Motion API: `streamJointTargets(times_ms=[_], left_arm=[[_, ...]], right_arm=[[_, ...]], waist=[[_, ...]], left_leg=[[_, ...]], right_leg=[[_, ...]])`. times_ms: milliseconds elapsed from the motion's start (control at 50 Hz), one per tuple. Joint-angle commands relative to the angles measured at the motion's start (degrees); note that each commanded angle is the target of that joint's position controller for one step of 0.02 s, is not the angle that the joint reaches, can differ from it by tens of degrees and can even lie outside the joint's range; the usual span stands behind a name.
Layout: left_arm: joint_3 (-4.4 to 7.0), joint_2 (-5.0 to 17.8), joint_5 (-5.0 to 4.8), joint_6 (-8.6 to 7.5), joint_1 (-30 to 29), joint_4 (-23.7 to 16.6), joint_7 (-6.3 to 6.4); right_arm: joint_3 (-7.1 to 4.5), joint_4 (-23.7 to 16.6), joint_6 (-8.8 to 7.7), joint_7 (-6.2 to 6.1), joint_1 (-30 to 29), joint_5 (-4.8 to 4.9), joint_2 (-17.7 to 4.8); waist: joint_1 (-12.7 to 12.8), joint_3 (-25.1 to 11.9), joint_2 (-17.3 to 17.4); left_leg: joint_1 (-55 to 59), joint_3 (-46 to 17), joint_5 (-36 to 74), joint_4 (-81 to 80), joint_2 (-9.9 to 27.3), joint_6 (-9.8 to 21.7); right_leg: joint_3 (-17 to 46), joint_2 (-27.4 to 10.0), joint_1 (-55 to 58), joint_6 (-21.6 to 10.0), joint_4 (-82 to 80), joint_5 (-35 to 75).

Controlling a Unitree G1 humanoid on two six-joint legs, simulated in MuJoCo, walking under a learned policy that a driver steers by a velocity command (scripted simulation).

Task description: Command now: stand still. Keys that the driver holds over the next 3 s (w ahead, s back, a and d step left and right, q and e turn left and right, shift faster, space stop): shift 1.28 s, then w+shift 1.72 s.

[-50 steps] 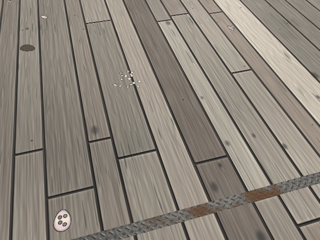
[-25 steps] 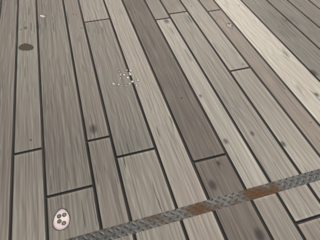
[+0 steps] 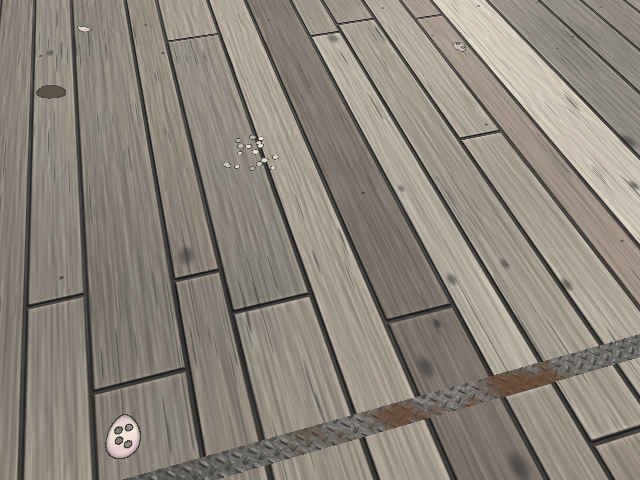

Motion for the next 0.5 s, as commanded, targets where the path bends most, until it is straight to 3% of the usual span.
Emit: streamJointTargets(times_ms=[20,500], left_arm=[[0.82,5.38,-0.02,-0.32,2.63,-1.11,0.16],[0.55,4.67,-0.12,-0.27,4.8,-0.52,0.33]], right_arm=[[-0.66,-0.84,-0.28,-0.16,3.15,0.0,-5.24],[-0.22,-1.34,-0.52,-0.13,5.98,0.04,-4.57]], waist=[[0.0,0.45,0.18],[0.04,1.1,0.22]], left_leg=[[-1.8,0.92,7.59,-3.66,0.09,1.78],[-2.53,1.3,7.19,-3.39,-0.08,1.81]], right_leg=[[2.9,-2.96,0.0,-1.08,-5.84,5.1],[2.64,-2.76,-0.34,-0.9,-5.35,4.84]])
